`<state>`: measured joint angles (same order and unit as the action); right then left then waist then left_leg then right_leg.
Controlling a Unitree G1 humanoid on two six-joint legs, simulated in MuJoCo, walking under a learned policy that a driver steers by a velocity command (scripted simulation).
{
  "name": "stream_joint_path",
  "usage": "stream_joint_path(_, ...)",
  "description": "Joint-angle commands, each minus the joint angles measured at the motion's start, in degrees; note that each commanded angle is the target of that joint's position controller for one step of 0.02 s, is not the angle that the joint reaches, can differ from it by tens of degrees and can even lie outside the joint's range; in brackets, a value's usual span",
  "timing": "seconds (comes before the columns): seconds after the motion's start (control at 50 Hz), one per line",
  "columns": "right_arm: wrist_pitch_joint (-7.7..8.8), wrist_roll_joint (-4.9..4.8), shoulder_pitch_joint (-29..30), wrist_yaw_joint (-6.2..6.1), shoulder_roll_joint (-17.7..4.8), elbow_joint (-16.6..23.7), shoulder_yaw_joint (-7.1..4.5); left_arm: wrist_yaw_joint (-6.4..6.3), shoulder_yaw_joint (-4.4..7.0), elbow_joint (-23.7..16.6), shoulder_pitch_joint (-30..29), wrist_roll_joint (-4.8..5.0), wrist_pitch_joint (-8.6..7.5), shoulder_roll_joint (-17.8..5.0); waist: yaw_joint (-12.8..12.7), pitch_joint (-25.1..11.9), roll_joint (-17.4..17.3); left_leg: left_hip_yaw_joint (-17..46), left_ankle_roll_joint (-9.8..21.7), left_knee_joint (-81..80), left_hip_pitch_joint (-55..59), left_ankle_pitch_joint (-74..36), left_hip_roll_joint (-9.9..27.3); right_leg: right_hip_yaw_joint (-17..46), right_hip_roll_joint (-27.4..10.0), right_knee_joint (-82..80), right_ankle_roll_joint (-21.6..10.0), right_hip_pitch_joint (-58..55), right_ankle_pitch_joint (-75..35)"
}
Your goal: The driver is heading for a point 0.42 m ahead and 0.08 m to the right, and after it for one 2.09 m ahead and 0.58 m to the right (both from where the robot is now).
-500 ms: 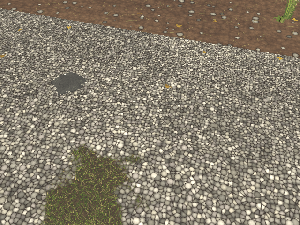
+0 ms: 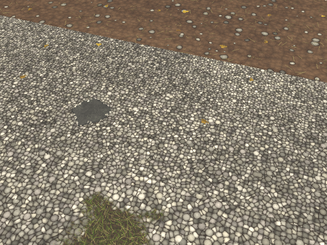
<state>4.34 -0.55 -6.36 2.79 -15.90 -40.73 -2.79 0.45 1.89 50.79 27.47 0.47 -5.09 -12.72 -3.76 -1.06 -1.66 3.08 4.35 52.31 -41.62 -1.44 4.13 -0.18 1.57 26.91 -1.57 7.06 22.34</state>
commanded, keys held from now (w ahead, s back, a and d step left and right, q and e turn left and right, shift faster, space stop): w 0.08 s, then w+e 0.28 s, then e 0.64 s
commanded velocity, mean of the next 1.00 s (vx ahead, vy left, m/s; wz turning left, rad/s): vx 0.29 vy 0.00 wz -0.41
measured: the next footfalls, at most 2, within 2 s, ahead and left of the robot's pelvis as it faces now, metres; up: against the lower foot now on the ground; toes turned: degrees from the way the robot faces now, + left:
left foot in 0.24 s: +0.32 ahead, +0.17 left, -0.16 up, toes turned -3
right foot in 0.70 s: +0.50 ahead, -0.06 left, -0.16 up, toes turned -16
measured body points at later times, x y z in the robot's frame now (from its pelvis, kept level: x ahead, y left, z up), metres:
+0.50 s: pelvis +0.29 +0.09 -0.16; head +0.32 +0.10 +0.28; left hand +0.42 +0.33 -0.29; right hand +0.27 -0.17 -0.30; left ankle +0.28 +0.17 -0.89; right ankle +0.36 -0.09 -0.81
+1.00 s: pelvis +0.40 +0.05 -0.16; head +0.43 +0.01 +0.28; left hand +0.64 +0.24 -0.25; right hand +0.44 -0.27 -0.28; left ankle +0.52 +0.21 -0.84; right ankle +0.46 -0.05 -0.89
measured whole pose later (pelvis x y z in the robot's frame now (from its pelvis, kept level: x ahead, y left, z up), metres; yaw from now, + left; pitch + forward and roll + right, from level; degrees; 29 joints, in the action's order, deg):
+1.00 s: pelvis +0.40 +0.05 -0.16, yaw -26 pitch +3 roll +2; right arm -1.9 0.3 -3.6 -1.6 -16.9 -44.6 -4.6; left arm -1.0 4.1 33.7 12.4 0.0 2.5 -15.6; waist -1.8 3.2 -0.8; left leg 7.9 -3.5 54.8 -33.1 18.8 0.4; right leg 7.9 6.9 27.3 -4.4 24.9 4.4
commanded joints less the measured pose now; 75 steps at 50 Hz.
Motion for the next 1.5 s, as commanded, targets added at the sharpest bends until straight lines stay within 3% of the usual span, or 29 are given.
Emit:
stream_joint_path(0.02, 2.22, 0.32, 13.0, 1.97, -2.3, 6.9, -0.13, -2.07, 1.61, -2.6, 3.8, 0.34, -1.06, -7.0, -2.1, 6.7, 5.0, 0.1, 0.2, -18.3, -8.6, -16.6, 0.7, 11.4, -11.0, -5.5, -9.3, -3.0, -6.3)
stream_joint_path(0.08, 2.52, 0.59, 11.6, 3.79, -0.5, 5.7, -0.12, -1.95, 2.17, -2.7, 2.3, 0.74, -0.55, -8.4, -1.7, 5.0, 5.4, -2.6, 1.6, -20.5, 16.5, -32.6, -3.3, 6.6, -9.0, -2.7, -6.6, 13.9, -1.4)
stream_joint_path(0.2, 1.73, -0.08, 5.9, 2.06, -2.5, 1.3, -0.25, -3.31, 2.52, -1.4, 4.6, 1.33, 2.87, -6.3, -0.3, 6.7, 3.2, 3.1, -0.8, -36.6, 15.9, -25.0, 2.4, 11.6, -8.8, 22.4, -4.4, -3.1, -4.6)
stream_joint_path(0.24, 1.59, 1.25, -11.9, 1.09, -4.3, -4.7, -1.61, -2.56, 2.93, -0.9, 4.2, 1.27, 3.59, -6.6, 8.2, -1.7, 1.7, -0.3, -0.5, -35.3, 42.4, -27.9, 2.6, 8.8, -3.8, 45.1, -2.4, 9.2, -6.8)
stream_joint_path(0.26, 1.23, 1.91, -21.9, 1.00, -6.1, -7.6, -1.70, -2.09, 2.57, -0.7, 5.6, 1.28, 2.97, -3.8, 11.3, -8.0, -4.7, 5.8, 2.1, -22.5, 62.4, -40.3, 9.2, 9.0, 1.8, 67.7, 0.0, 27.4, 23.9)
stream_joint_path(0.28, 1.14, 1.65, -22.7, 1.16, -8.9, -8.1, -2.06, -0.98, 1.65, 0.2, 16.1, 2.50, 1.88, -1.7, 7.0, -16.6, -17.6, 7.6, 2.5, -5.2, 76.9, -54.4, 15.4, 13.8, -0.9, 77.2, 0.7, 41.2, 25.9)
stream_joint_path(0.3, -0.42, 0.61, -22.2, 1.11, -10.3, -8.0, -3.20, -0.52, 1.62, -1.0, 17.1, 3.55, 0.59, -4.6, 7.5, -21.4, -20.8, 15.4, 5.0, -9.2, 75.3, -46.0, 17.6, 14.6, -3.1, 79.2, 1.6, 45.4, 21.8)
stream_joint_path(0.32, -1.12, -0.26, -23.1, 1.04, -14.6, -11.1, -5.02, -1.29, 1.29, -4.6, 12.6, 4.82, -0.03, -4.2, 6.3, -22.5, -18.7, 29.7, 11.9, -22.0, 69.1, -6.5, 23.8, 11.1, -3.5, 83.2, 2.3, 50.2, 14.9)
stream_joint_path(0.34, -0.45, 1.46, -12.9, 0.13, -7.8, -6.9, -2.93, -3.41, 2.90, -4.9, 3.7, 4.73, 0.20, -7.7, 5.3, -14.1, -0.9, 27.8, 10.5, -33.3, 50.6, 12.7, 22.5, 9.7, -6.1, 71.1, 0.9, 45.9, -2.6)
stream_joint_path(0.36, 0.66, 1.99, -6.9, -0.18, -6.1, -6.7, -2.10, -4.37, 2.75, -6.0, 0.6, 3.62, 1.29, -7.5, 2.7, -7.6, -3.8, 30.1, 10.9, -33.9, 40.0, 7.2, 23.5, 9.1, -7.4, 70.0, 0.8, 44.0, -7.2)
stream_joint_path(0.4, 1.81, 1.51, -2.0, -0.32, -1.9, -8.1, -0.99, -4.29, 3.15, -5.0, 0.1, 0.41, 3.65, -4.9, -0.5, 1.4, -1.6, 11.4, 5.5, -32.5, 24.3, -11.9, 14.1, 11.1, -9.0, 53.5, 2.3, 34.4, -10.1)
stream_joint_path(0.54, 0.28, 1.16, -6.0, -5.41, -5.3, -9.7, -1.68, -0.82, 2.20, -12.3, -13.1, -0.29, 3.35, -1.3, 2.1, -0.8, -3.3, -4.5, 3.8, -32.4, 30.8, -34.5, 10.7, 3.6, -5.1, 22.8, 2.0, 28.5, -24.6)
stream_joint_path(0.68, -3.25, -1.25, -5.4, -5.61, -9.3, -7.9, -3.51, 1.90, 3.68, -17.3, -14.4, -0.60, 5.54, -4.9, 1.1, -1.8, -1.8, -10.1, 1.8, -18.4, 35.0, -36.1, 10.3, -3.2, 0.2, 10.2, -3.6, 16.6, -13.6)
stream_joint_path(0.7, -3.44, -1.58, -4.4, -5.33, -9.1, -7.2, -3.59, 1.44, 4.69, -16.3, -8.5, -0.60, 5.48, -6.8, -2.1, -4.7, 0.4, -11.9, -0.1, -7.9, 32.4, -32.4, 7.9, -2.7, 1.5, 3.7, -5.8, 7.5, -20.0)
stream_joint_path(0.72, -3.02, 0.27, -6.0, -4.77, -7.6, -5.8, -3.10, -0.04, 6.42, -17.0, -5.6, -0.64, 5.50, -13.3, -2.7, -8.2, 11.1, -13.6, -4.7, 11.4, 20.2, -6.1, 1.5, 12.2, -7.8, 1.4, -10.8, -5.5, -51.8)
stream_joint_path(0.74, -2.32, 2.62, -12.5, -3.07, -3.4, -4.1, -1.40, -0.15, 6.21, -19.2, -8.8, -1.61, 5.15, -18.1, 3.7, -16.7, 19.1, -4.1, -7.2, 28.2, 5.1, 42.2, -8.6, 36.1, -22.6, 1.0, -23.5, -17.3, -65.9)
stream_joint_path(0.76, -2.43, 1.04, -8.8, -2.32, -7.1, -4.5, -2.24, 0.31, 5.70, -20.4, -9.3, -1.97, 5.53, -14.6, -0.4, -20.3, 10.6, 4.7, -6.4, 31.0, 2.4, 40.0, -6.5, 36.4, -21.4, -2.9, -23.5, -14.3, -47.4)
stream_joint_path(0.78, -3.24, -0.37, -4.3, -2.66, -7.3, -2.8, -2.40, 0.45, 4.91, -20.9, -13.7, -1.41, 5.56, -12.6, 1.1, -12.8, 6.9, 3.6, -5.9, 28.9, 0.3, 35.0, -5.3, 31.1, -19.1, -4.8, -19.8, -6.9, -37.0)
stream_joint_path(0.8, -4.19, 0.10, -3.5, -3.55, -6.6, -3.1, -2.58, 0.29, 4.27, -20.8, -16.4, -0.09, 5.91, -10.5, 3.2, -7.0, 0.7, 2.9, -6.0, 23.6, 0.7, 30.7, -3.7, 26.3, -15.5, -6.4, -15.6, 0.5, -28.7)
stream_joint_path(0.88, -5.99, 0.88, -4.6, -4.00, -5.6, -3.0, -2.97, -0.31, 4.59, -22.4, -19.5, -0.90, 6.31, -11.4, 5.8, -5.0, 6.6, 1.2, -7.0, 12.3, 10.0, 21.4, -4.2, 21.4, -8.3, -9.6, -11.1, 12.6, -16.7)
stream_joint_path(1.04, -5.31, 0.72, 2.1, -4.55, -5.2, -0.9, -2.86, -2.81, 5.06, -21.6, -16.0, -0.49, 7.66, -12.7, 2.4, -5.6, 10.9, 4.4, -8.2, -3.9, 11.3, 19.8, -5.1, 28.2, -7.6, -10.5, -9.7, 7.9, 0.0)
stream_joint_path(1.16, -3.89, 0.30, -0.3, -2.65, -5.2, -1.6, -2.50, -2.41, 4.11, -21.2, -15.3, -0.61, 8.51, -11.0, 2.4, -4.9, 11.9, 1.8, -5.4, -17.1, 21.3, 21.9, -5.3, 30.9, -7.6, -7.8, -9.3, 7.5, -2.6)
stream_joint_path(1.2, -3.61, 1.42, -3.6, -2.05, -4.9, -2.4, -2.54, -2.39, 3.70, -20.4, -14.4, 0.25, 8.41, -10.2, 4.5, -4.2, 9.8, 0.9, -3.0, -28.7, 30.2, 13.6, -3.8, 28.7, -4.6, -4.7, -6.1, 11.0, -2.3)
stream_joint_path(1.22, -3.66, 2.57, -4.6, -2.09, -7.6, -2.1, -2.86, -2.35, 3.27, -20.0, -12.4, -0.16, 8.13, -8.6, 3.7, -3.9, 2.5, 8.2, -0.4, -32.2, 34.1, 10.5, 4.5, 23.7, -0.4, 3.4, -2.6, 15.4, 2.4)
stream_joint_path(1.24, -3.74, 3.37, -3.6, -2.09, -11.1, -2.7, -3.19, -2.37, 3.53, -21.8, -12.9, 0.50, 7.63, -9.1, 1.4, -0.9, -12.9, 19.3, 6.7, -36.3, 29.2, 5.6, 12.3, 12.1, 6.8, 10.0, 0.3, 19.4, 6.9)
stream_joint_path(1.28, -3.23, 2.54, 1.3, -2.60, -8.2, -0.4, -2.49, -2.53, 5.34, -20.3, -14.5, -0.24, 6.92, -14.1, 2.7, 0.2, -8.7, 20.6, 10.1, -36.3, 26.9, 3.0, 14.3, 12.6, 4.6, 24.6, 3.6, 19.4, 7.3)
stream_joint_path(1.32, -3.21, 0.98, 2.0, -2.76, -6.8, -0.2, -1.91, -2.63, 5.08, -17.9, -12.7, -0.35, 7.89, -11.7, 2.5, 0.6, -6.0, 15.5, 7.9, -34.1, 30.3, 0.2, 10.7, 13.1, 4.2, 29.2, 5.6, 21.1, 4.4)
stream_joint_path(1.42, -4.51, 0.66, -0.4, -2.19, -5.4, -1.7, -1.24, -1.81, 2.58, -16.8, -15.7, 0.27, 7.95, -5.4, 4.8, -1.0, -8.4, 8.0, 6.3, -30.2, 35.3, -10.7, 5.3, 5.8, -0.1, 14.2, 7.3, 14.8, 2.4)
stream_joint_path(1.5, -5.02, -0.37, -3.1, -2.25, -7.1, -3.1, -1.26, -1.71, 2.86, -14.4, -13.9, 0.55, 7.55, -6.9, 4.4, -2.1, -7.9, 9.4, 5.0, -28.0, 36.1, -14.5, 5.3, 3.2, -0.3, -5.8, 5.6, 4.5, -11.8)
Velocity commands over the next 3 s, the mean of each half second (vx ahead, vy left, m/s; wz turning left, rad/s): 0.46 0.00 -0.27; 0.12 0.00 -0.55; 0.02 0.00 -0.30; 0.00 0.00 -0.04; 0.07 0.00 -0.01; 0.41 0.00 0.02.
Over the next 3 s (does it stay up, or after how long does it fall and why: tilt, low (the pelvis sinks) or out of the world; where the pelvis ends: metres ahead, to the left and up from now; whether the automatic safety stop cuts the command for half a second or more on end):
stays up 0.63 -0.06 -0.18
